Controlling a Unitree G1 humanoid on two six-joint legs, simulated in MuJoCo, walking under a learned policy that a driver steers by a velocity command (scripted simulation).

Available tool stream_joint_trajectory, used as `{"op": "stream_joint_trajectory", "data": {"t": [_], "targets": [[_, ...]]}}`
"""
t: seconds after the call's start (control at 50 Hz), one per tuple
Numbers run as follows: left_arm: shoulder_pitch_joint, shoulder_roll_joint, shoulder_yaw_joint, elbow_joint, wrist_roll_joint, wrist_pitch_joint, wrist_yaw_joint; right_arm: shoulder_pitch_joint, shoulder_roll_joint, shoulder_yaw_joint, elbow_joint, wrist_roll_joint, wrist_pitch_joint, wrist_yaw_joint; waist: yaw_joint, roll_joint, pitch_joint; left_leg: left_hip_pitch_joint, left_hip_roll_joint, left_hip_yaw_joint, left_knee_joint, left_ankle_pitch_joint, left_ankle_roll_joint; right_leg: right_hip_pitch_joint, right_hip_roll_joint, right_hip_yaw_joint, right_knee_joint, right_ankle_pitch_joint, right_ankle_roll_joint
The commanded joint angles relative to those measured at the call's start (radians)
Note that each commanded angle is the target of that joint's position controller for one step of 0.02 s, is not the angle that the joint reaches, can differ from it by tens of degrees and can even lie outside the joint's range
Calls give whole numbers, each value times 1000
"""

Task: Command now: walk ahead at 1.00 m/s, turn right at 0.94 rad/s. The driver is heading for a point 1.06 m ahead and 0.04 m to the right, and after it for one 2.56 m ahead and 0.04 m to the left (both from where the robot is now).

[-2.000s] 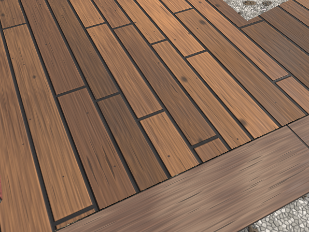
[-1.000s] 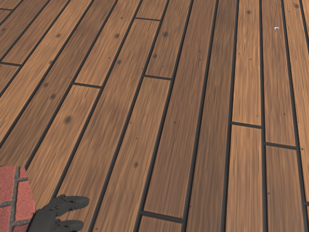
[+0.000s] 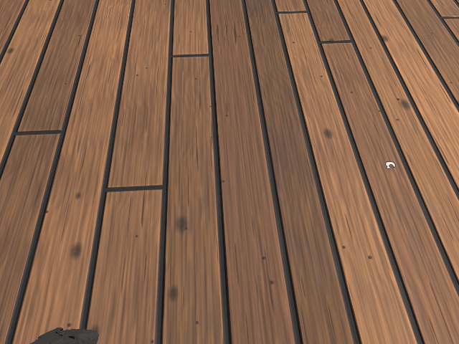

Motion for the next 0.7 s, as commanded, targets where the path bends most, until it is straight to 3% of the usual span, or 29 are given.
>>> {"op": "stream_joint_trajectory", "data": {"t": [0.02,0.04,0.06,0.1,0.14,0.18,0.22,0.26,0.3,0.32,0.34,0.36,0.38,0.4,0.42,0.44,0.46,0.48,0.52,0.54,0.58,0.62,0.66,0.7], "targets": [[370,332,116,20,10,38,40,-163,-154,-14,-268,-3,-61,6,165,-68,-357,-976,-87,-298,768,-86,4,1028,-358,962,-417,-207,-306],[353,271,104,48,5,28,52,-213,-156,-7,-274,-2,-77,7,124,38,-174,-992,-29,-314,637,-32,14,846,-351,933,-499,-238,-248],[331,219,89,68,1,13,57,-236,-148,-2,-276,-8,-77,5,64,112,-66,-927,17,-311,495,-9,12,666,-307,840,-508,-155,-201],[260,177,69,59,0,-18,67,-201,-135,7,-257,-42,-34,4,-21,127,0,-777,55,-307,366,-40,-13,410,-214,665,-509,0,-164],[258,158,59,56,-8,-42,56,-237,-117,12,-276,-44,1,9,-36,108,23,-697,74,-276,206,-60,-40,249,-151,577,-538,41,-157],[252,161,63,54,-8,-56,52,-364,-80,28,-332,-30,3,23,-12,76,61,-640,73,-232,-4,118,-48,148,-96,507,-579,64,-130],[275,152,65,63,-13,-66,43,-435,-46,43,-349,-9,-4,36,33,38,53,-540,48,-204,-215,378,-27,144,-61,445,-590,161,-74],[329,147,65,86,-27,-77,36,-463,-52,41,-345,1,-10,41,75,16,25,-473,25,-192,-321,535,5,233,-100,451,-604,272,-41],[369,157,66,107,-23,-77,42,-491,-83,29,-349,-1,-14,39,99,6,17,-505,6,-192,-403,512,36,408,-142,457,-563,399,-17],[375,173,68,113,-18,-75,49,-476,-104,20,-344,-4,-16,35,89,2,-1,-496,-17,-188,-432,453,52,491,-158,452,-504,539,-1],[377,199,72,119,-11,-73,55,-413,-132,5,-325,-6,-18,28,59,-12,-49,-442,-53,-177,-432,364,67,562,-174,448,-410,719,20],[369,225,75,124,3,-69,57,-287,-165,-15,-290,1,-20,18,-7,-21,-125,-334,-91,-167,-423,249,84,601,-173,432,-250,859,38],[319,227,74,120,16,-65,57,-92,-192,-33,-239,6,-20,2,-126,-19,-202,-131,-72,-164,-427,197,98,517,-143,395,-13,832,57],[294,142,49,98,27,-72,59,124,-257,-55,-200,-13,-19,-19,-217,53,-314,110,85,-343,-388,-89,118,325,-98,340,341,592,68],[472,-22,8,56,-27,-77,47,86,-356,-78,-181,-48,-22,-7,-50,434,-409,324,358,-989,-624,-384,255,-36,72,272,672,-261,124],[367,62,3,73,2,-74,59,-1,-245,-67,-198,-24,-15,10,-78,236,-286,227,331,-1117,-733,-491,255,-174,1,289,699,-209,93],[248,100,14,56,6,-71,53,-75,-184,-56,-196,-13,-19,17,-68,99,-145,78,286,-905,-722,-367,244,-179,-53,283,644,-100,96],[182,101,11,42,15,-69,42,-90,-146,-48,-175,-15,-22,24,-59,11,-87,-34,233,-765,-718,-213,228,-145,-79,273,589,-68,97],[166,59,-2,18,25,-54,19,-62,-90,-27,-123,-15,-34,21,-8,75,-35,-156,162,-608,-745,-93,202,-112,-107,287,519,-80,108],[163,39,-10,14,27,-45,13,-45,-79,-22,-102,-5,-42,22,7,93,-19,-178,147,-568,-770,-67,197,-116,-113,286,488,-89,115],[105,28,-21,-13,33,-37,7,-19,-101,-26,-76,12,-58,24,19,90,34,-205,143,-501,-830,9,205,-186,-127,272,418,-64,132],[-15,32,-33,-63,35,-42,2,0,-115,-27,-60,20,-66,29,9,77,80,-235,115,-399,-890,159,209,-219,-138,211,269,41,148],[-107,21,-49,-94,29,-52,-11,8,-111,-24,-48,28,-72,35,-1,66,95,-281,63,-287,-931,354,192,-116,-145,116,57,179,153],[-172,-5,-64,-107,18,-56,-21,58,-126,-24,-21,38,-81,34,-23,59,101,-291,76,-246,-1001,546,180,22,-128,50,-65,288,131]]}}
Keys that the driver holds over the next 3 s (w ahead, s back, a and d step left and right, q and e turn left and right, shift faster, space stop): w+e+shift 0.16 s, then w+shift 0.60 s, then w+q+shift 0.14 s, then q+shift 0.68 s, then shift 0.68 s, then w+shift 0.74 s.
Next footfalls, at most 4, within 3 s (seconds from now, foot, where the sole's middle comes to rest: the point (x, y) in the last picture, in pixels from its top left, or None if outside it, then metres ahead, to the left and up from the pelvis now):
0.40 left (203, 300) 0.59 0.10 -0.73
0.84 right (300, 201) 0.94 -0.23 -0.73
1.24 left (271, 127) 1.30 -0.15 -0.73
1.80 right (310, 117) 1.36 -0.31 -0.73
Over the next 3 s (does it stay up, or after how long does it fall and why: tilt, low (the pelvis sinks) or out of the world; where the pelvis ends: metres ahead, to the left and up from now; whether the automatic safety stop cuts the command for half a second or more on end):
stays up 1.58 -0.14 0.02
